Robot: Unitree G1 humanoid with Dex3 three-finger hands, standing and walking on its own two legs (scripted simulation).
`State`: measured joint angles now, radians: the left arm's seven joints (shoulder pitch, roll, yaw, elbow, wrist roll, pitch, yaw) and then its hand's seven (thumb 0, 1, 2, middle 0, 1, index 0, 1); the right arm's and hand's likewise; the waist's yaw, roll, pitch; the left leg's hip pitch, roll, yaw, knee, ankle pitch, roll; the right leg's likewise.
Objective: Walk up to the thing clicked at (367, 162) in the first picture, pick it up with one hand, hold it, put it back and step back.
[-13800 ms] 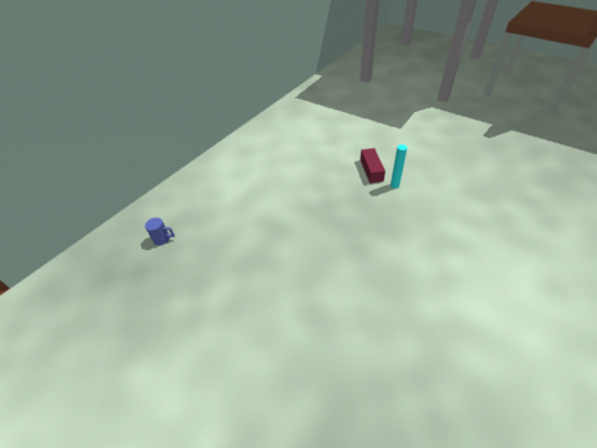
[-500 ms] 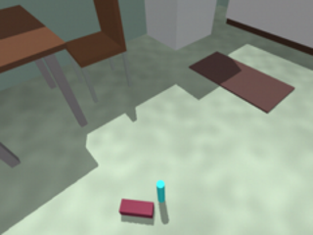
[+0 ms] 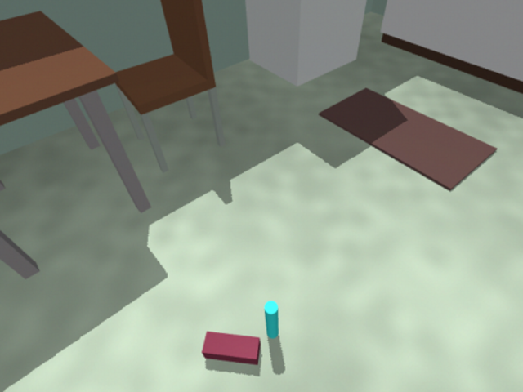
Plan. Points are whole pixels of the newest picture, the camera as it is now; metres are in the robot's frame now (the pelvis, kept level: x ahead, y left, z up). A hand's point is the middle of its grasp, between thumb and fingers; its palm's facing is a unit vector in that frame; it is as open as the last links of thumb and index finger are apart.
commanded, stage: stand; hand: left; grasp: from above
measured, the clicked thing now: (232, 348) +0.41 +0.20 -0.75
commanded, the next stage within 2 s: rise first in 0.76 s
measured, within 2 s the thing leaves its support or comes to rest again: neither
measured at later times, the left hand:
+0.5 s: hand out of the picture +0.06 +0.25 -0.16, palm faces -0.02 -0.94 -0.34, open 7.4 cm
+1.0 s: hand out of the picture +0.12 +0.24 -0.16, palm faces +0.05 -0.95 -0.32, open 7.7 cm
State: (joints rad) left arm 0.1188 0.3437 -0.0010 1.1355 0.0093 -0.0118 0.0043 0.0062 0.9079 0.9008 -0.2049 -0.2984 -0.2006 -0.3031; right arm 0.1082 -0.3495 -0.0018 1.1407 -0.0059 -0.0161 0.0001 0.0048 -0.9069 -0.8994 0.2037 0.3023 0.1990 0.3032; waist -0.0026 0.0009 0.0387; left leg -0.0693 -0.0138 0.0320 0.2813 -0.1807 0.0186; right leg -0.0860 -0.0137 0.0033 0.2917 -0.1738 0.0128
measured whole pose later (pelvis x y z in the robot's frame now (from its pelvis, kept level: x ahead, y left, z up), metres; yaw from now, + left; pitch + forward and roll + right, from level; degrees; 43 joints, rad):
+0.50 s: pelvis +0.00 +0.00 +0.00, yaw +1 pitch -2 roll +0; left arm 0.13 0.34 0.00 1.13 0.01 -0.01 0.00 0.01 0.91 0.90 -0.20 -0.30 -0.20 -0.30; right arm 0.12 -0.35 0.00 1.14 -0.01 -0.02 0.00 0.00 -0.91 -0.90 0.20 0.30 0.20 0.30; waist 0.00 0.00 0.04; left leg -0.08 -0.02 0.02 0.28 -0.18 0.02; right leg -0.09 -0.02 -0.01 0.29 -0.17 0.01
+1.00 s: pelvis -0.01 +0.00 -0.01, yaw +2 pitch +4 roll +0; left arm 0.00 0.32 0.07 1.09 0.01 -0.03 0.00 0.01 0.79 0.91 -0.19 -0.44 -0.18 -0.44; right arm 0.17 -0.31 0.00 0.91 0.04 -0.05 -0.03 0.01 -0.91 -0.90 0.20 0.30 0.20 0.30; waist -0.01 0.00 0.04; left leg -0.27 -0.01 0.00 0.45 -0.24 0.02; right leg -0.27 -0.02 -0.03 0.44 -0.24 0.01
